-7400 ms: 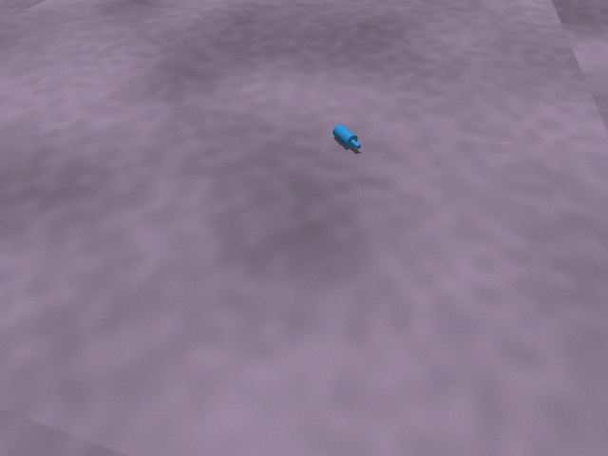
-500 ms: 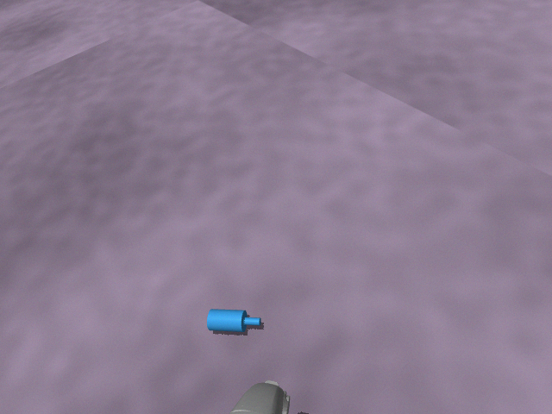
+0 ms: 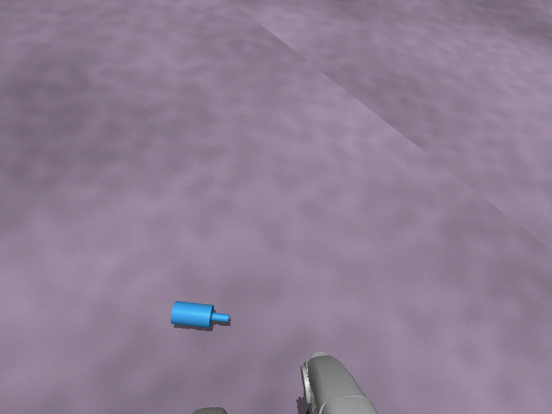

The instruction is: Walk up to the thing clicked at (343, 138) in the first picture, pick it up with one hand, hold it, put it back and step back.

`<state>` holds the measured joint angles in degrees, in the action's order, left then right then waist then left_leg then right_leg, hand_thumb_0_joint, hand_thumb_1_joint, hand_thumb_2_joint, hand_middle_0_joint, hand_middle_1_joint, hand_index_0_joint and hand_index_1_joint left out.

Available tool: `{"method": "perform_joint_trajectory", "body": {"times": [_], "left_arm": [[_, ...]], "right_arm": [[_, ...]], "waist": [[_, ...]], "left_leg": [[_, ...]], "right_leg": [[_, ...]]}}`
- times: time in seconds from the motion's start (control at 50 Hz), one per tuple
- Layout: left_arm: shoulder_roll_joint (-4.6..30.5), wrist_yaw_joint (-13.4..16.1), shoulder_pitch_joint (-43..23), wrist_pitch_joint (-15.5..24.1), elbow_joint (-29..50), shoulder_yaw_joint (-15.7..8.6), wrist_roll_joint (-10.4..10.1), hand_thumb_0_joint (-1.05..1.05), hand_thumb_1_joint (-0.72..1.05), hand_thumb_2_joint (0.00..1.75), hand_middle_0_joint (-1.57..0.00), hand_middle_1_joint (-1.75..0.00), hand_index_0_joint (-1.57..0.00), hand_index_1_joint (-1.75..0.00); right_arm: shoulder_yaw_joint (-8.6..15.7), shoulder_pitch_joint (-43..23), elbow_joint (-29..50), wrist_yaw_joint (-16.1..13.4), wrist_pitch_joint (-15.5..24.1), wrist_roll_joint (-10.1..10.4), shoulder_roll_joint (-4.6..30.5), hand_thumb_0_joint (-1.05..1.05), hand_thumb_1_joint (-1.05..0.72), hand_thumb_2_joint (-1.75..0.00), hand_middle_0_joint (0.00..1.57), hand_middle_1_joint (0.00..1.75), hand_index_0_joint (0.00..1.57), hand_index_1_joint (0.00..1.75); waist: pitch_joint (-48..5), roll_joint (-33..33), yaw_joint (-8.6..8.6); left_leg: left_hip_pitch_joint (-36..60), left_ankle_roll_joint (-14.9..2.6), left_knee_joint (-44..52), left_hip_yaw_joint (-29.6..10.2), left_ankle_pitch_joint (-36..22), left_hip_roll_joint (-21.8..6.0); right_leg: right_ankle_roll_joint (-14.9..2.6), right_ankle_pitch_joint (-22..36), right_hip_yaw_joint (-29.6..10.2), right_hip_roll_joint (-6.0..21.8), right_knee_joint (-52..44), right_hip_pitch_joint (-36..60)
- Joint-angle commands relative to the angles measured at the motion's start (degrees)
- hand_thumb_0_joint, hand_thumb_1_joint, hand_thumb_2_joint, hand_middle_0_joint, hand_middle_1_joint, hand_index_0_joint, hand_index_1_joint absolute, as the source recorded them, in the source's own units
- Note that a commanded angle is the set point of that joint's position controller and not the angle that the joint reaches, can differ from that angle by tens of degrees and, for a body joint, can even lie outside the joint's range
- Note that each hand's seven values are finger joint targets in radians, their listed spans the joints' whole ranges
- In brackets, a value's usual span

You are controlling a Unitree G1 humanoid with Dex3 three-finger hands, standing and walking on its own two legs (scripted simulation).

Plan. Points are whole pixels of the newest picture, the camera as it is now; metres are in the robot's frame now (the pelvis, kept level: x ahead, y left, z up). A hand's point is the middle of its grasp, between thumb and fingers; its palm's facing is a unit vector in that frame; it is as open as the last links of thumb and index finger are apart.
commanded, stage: walk up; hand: left
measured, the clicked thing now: (201, 315) +0.48 +0.21 -0.72
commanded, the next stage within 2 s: stand in 0.86 s
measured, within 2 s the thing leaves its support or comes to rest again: neither
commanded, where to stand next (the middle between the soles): +0.08 -0.08 m, yaw -4 degrees
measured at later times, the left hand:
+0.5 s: hand out of the picture +0.14 +0.19 -0.14, palm faces -0.12 -0.91 -0.39, open 7.4 cm
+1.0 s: hand out of the picture +0.02 +0.24 -0.14, palm faces -0.09 -0.91 -0.40, open 7.4 cm
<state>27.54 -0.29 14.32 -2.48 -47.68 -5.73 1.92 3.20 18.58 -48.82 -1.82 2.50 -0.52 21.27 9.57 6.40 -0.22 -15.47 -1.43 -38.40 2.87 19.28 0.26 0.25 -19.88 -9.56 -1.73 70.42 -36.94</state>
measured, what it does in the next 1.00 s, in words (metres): steps on the spot: right foot, then left foot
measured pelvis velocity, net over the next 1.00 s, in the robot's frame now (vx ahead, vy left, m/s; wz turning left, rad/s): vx -0.04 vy -0.03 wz -0.11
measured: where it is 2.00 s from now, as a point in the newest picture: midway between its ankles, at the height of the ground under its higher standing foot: outside the picture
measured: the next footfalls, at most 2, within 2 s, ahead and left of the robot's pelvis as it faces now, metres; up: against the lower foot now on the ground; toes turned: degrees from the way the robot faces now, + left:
right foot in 0.26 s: +0.00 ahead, -0.15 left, +0.00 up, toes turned -7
left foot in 0.58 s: +0.05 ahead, +0.07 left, +0.00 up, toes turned -7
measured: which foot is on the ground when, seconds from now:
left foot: down 0.00-0.30, up 0.32-0.56, down 0.58-1.00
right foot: up 0.00-0.24, down 0.26-1.00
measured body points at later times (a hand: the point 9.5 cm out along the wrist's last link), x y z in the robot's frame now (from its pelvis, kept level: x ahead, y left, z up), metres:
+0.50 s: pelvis -0.02 -0.05 +0.00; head +0.03 -0.06 +0.44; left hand +0.14 +0.24 -0.11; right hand +0.06 -0.37 -0.12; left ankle +0.01 +0.07 -0.68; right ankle +0.00 -0.17 -0.72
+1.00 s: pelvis -0.04 -0.03 +0.01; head -0.03 -0.04 +0.46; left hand +0.03 +0.29 -0.11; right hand -0.01 -0.34 -0.12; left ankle +0.01 +0.07 -0.72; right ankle -0.04 -0.14 -0.72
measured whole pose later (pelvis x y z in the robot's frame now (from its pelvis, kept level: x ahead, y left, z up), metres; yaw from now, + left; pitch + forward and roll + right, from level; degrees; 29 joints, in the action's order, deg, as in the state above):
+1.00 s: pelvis -0.04 -0.03 +0.01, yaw -6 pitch -4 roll -1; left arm 21.8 0.3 13.9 1.7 -58.9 -2.0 0.3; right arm 2.2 12.4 -55.1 1.6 0.9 -1.0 21.1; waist 5.2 -2.0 0.2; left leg -14.9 -1.5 -33.2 -0.3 13.2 0.6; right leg -0.6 -16.7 1.4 -0.7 32.6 -11.7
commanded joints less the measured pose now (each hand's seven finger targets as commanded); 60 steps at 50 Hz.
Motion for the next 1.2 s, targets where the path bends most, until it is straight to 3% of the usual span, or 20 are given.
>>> {"method": "perform_joint_trajectory", "body": {"times": [0.0, 0.14, 0.22, 0.26, 0.28, 0.3, 0.36, 0.46, 0.56, 0.62, 0.66, 0.7, 0.78, 0.82, 0.84, 0.86, 0.9, 0.94, 1.04, 1.18], "left_arm": [[6.77, 0.67, 3.74, -1.6, 4.03, -2.0, -1.52, 0.0, 0.9, 0.9, -0.2, -0.3, -0.2, -0.3], [7.13, 1.32, -4.78, 0.46, 5.8, -0.6, -1.87, 0.0, 0.9, 0.9, -0.2, -0.3, -0.2, -0.3], [6.26, 0.68, -0.32, 1.46, 2.33, -1.02, -0.52, 0.0, 0.9, 0.9, -0.2, -0.3, -0.2, -0.3], [13.41, 0.58, 1.63, 1.86, 2.81, -3.8, 1.14, 0.0, 0.9, 0.9, -0.2, -0.3, -0.2, -0.3], [13.28, 0.46, -0.01, 1.29, 4.53, -3.84, 0.32, 0.0, 0.9, 0.9, -0.2, -0.3, -0.2, -0.3], [13.65, 0.54, -0.85, 1.17, 5.36, -3.46, 0.19, 0.0, 0.9, 0.9, -0.2, -0.3, -0.2, -0.3], [7.69, 0.66, -4.36, 0.62, 5.97, -1.91, -0.09, 0.0, 0.9, 0.9, -0.2, -0.3, -0.2, -0.3], [7.61, 1.75, -2.76, 3.66, 3.66, -0.93, -0.85, 0.0, 0.9, 0.9, -0.2, -0.3, -0.2, -0.3], [11.41, 2.85, -5.28, 4.64, 2.71, -0.96, -1.72, 0.0, 0.9, 0.9, -0.2, -0.3, -0.2, -0.3], [6.76, 3.56, -5.51, 5.01, 1.66, 0.35, -2.33, 0.0, 0.9, 0.9, -0.2, -0.3, -0.2, -0.3], [9.12, 3.62, -2.76, 5.1, -1.33, -0.41, -1.62, 0.0, 0.9, 0.9, -0.2, -0.3, -0.2, -0.3], [8.45, 3.29, -1.16, 5.55, -2.81, -0.64, -1.71, 0.0, 0.9, 0.9, -0.2, -0.3, -0.2, -0.3], [5.49, 1.84, 2.51, 7.03, -3.35, -0.04, -0.18, 0.0, 0.9, 0.9, -0.2, -0.3, -0.2, -0.3], [9.83, 1.61, 6.58, 7.78, -3.95, -1.6, 1.46, 0.0, 0.9, 0.9, -0.2, -0.3, -0.2, -0.3], [10.85, 1.56, -5.13, 7.32, -3.61, -0.12, 0.14, 0.0, 0.9, 0.9, -0.2, -0.3, -0.2, -0.3], [10.1, 1.32, -10.03, 7.07, -2.69, 0.24, 0.1, 0.0, 0.9, 0.9, -0.2, -0.3, -0.2, -0.3], [5.83, 1.0, -12.58, 6.84, -1.83, 1.68, -0.84, 0.0, 0.9, 0.9, -0.2, -0.3, -0.2, -0.3], [2.93, 0.92, -6.49, 6.7, -3.88, 2.36, -2.79, 0.0, 0.9, 0.9, -0.2, -0.3, -0.2, -0.3], [6.16, 0.23, -8.26, 5.82, -8.66, 2.35, -1.77, 0.0, 0.9, 0.9, -0.2, -0.3, -0.2, -0.3], [4.98, 0.3, -8.75, 5.56, -11.94, 3.34, -1.98, 0.0, 0.9, 0.9, -0.2, -0.3, -0.2, -0.3]], "right_arm": [[5.36, -4.49, 5.65, -3.21, 1.39, -0.22, 16.86, 0.0, -0.9, -0.9, 0.2, 0.3, 0.2, 0.3], [4.76, -3.76, 5.85, -1.91, -1.05, -0.34, 16.24, 0.0, -0.9, -0.9, 0.2, 0.3, 0.2, 0.3], [4.46, -4.24, 5.46, -1.3, -2.03, 0.63, 18.1, 0.0, -0.9, -0.9, 0.2, 0.3, 0.2, 0.3], [2.55, 0.52, 5.72, -1.29, -1.58, 1.38, 13.77, 0.0, -0.9, -0.9, 0.2, 0.3, 0.2, 0.3], [2.21, -3.17, 6.07, -2.48, -1.66, 1.52, 12.71, 0.0, -0.9, -0.9, 0.2, 0.3, 0.2, 0.3], [2.3, -6.34, 5.43, -3.44, -1.35, 1.17, 13.52, 0.0, -0.9, -0.9, 0.2, 0.3, 0.2, 0.3], [2.61, -5.87, 2.32, -2.65, -0.9, 1.94, 14.53, 0.0, -0.9, -0.9, 0.2, 0.3, 0.2, 0.3], [1.46, -8.62, 2.3, -0.22, -0.98, 0.04, 11.96, 0.0, -0.9, -0.9, 0.2, 0.3, 0.2, 0.3], [3.2, -6.14, 1.74, 1.8, -2.27, -2.45, 12.12, 0.0, -0.9, -0.9, 0.2, 0.3, 0.2, 0.3], [4.7, -10.39, 3.42, 2.97, -2.07, -2.24, 18.53, 0.0, -0.9, -0.9, 0.2, 0.3, 0.2, 0.3], [4.4, -13.03, 4.18, 3.57, -2.44, -2.2, 16.52, 0.0, -0.9, -0.9, 0.2, 0.3, 0.2, 0.3], [4.0, -13.82, 5.15, 3.71, -3.05, -2.71, 14.42, 0.0, -0.9, -0.9, 0.2, 0.3, 0.2, 0.3], [3.8, -9.04, 3.58, 4.13, -2.88, -0.97, 14.75, 0.0, -0.9, -0.9, 0.2, 0.3, 0.2, 0.3], [3.0, -9.26, 4.9, 4.28, -2.65, -0.45, 11.7, 0.0, -0.9, -0.9, 0.2, 0.3, 0.2, 0.3], [2.11, -13.77, 4.11, 2.58, -2.3, 0.3, 9.56, 0.0, -0.9, -0.9, 0.2, 0.3, 0.2, 0.3], [2.24, -9.62, 1.88, 2.15, -1.75, 0.49, 10.89, 0.0, -0.9, -0.9, 0.2, 0.3, 0.2, 0.3], [2.5, -4.01, -1.94, 2.45, -0.27, 0.38, 11.49, 0.0, -0.9, -0.9, 0.2, 0.3, 0.2, 0.3], [2.53, -7.95, -2.23, 2.3, 0.69, -0.54, 13.85, 0.0, -0.9, -0.9, 0.2, 0.3, 0.2, 0.3], [0.44, -11.43, -5.5, 2.2, -0.05, 0.47, 10.48, 0.0, -0.9, -0.9, 0.2, 0.3, 0.2, 0.3], [-0.13, -13.24, -9.84, 1.95, 0.25, 0.16, 10.4, 0.0, -0.9, -0.9, 0.2, 0.3, 0.2, 0.3]], "waist": [[-6.19, -15.6, 1.66], [-13.01, -19.47, -2.28], [-18.78, -14.79, 0.46], [-21.96, 4.41, 2.05], [-19.51, 10.53, 3.87], [-17.66, 12.06, 4.68], [-13.25, 4.08, 2.04], [-12.18, -0.91, 2.32], [-8.72, -1.04, -1.83], [-9.35, -19.34, -0.76], [-6.54, -15.1, 0.05], [-4.89, -14.51, 0.42], [-12.33, -13.01, 1.61], [-11.93, -1.28, 3.77], [-5.13, 3.29, 0.29], [-4.58, 0.98, -2.26], [-4.32, -4.77, -5.21], [-9.4, -7.69, -0.53], [-7.79, -4.87, -0.56], [-9.1, -8.69, 0.25]], "left_leg": [[0.05, -8.66, 10.21, -9.16, -45.57, -15.8], [13.29, -10.43, 2.46, -7.77, -43.52, -14.37], [10.13, -8.1, -8.59, -4.91, -37.37, -12.9], [-9.77, -2.17, -22.71, -2.97, -8.45, -6.8], [-19.44, -0.34, -27.94, 0.7, 18.75, 0.57], [-16.17, 0.46, -27.41, -2.65, 23.36, -1.28], [-14.53, 0.28, -26.76, -2.8, 14.8, -0.55], [-11.78, 0.62, -12.25, -4.19, 8.15, -2.48], [1.96, -1.05, 2.31, -5.41, 0.04, -1.58], [-0.09, -10.35, 18.76, -24.89, -0.8, -15.49], [-7.69, -14.69, 19.48, -26.03, 7.18, -18.35], [-6.99, -10.54, 16.63, -17.24, 1.59, -11.35], [0.14, -7.82, 12.12, -16.09, 9.91, -10.18], [-16.8, -3.3, -2.23, -10.08, 15.42, -3.44], [-11.67, -1.8, -4.96, -6.15, 10.5, -0.02], [0.55, -2.33, -4.89, -9.43, 8.67, -2.53], [8.89, -2.26, 12.43, -8.79, -4.03, -4.43], [6.59, -5.4, 17.41, -18.95, -17.85, -11.06], [3.78, -0.98, 19.77, -11.21, -2.76, -6.02], [4.81, -0.34, 23.12, -11.19, -8.33, -7.19]], "right_leg": [[0.5, -0.02, -3.99, -1.85, 5.51, 2.31], [1.19, -3.1, 5.2, 1.6, -17.98, 5.47], [-1.31, 7.35, 11.17, 0.09, -42.84, 21.88], [-8.38, 33.93, -8.31, 10.64, -38.33, 39.6], [-18.26, 47.27, -16.93, 18.23, -38.8, 39.92], [-21.2, 47.4, -20.35, 20.99, -39.82, 33.07], [-15.91, 46.17, -6.33, 12.5, -36.35, 29.57], [-13.79, 22.05, -11.15, 13.07, -40.84, 28.53], [-11.33, 17.26, -12.72, 16.06, -38.12, 14.54], [-2.48, -6.31, 7.83, -0.35, -24.32, 11.78], [-2.06, -12.96, 8.3, 1.43, -19.99, 17.97], [-2.27, -7.47, 10.35, 0.42, -22.99, 17.43], [-2.91, -3.33, 12.07, 0.09, -43.04, 26.04], [-8.55, -20.88, -10.53, 10.28, -51.57, 37.1], [-12.14, -13.92, -20.31, 21.52, -58.0, 20.5], [-13.92, -10.67, -18.15, 21.45, -56.88, 10.79], [-7.14, 3.98, -1.78, 12.21, -49.59, 11.86], [-1.33, 13.29, 5.28, 4.89, -42.86, 22.85], [-2.85, 3.91, 0.77, 8.64, -51.79, 26.4], [-2.01, 7.93, 2.52, 8.42, -53.35, 30.07]]}}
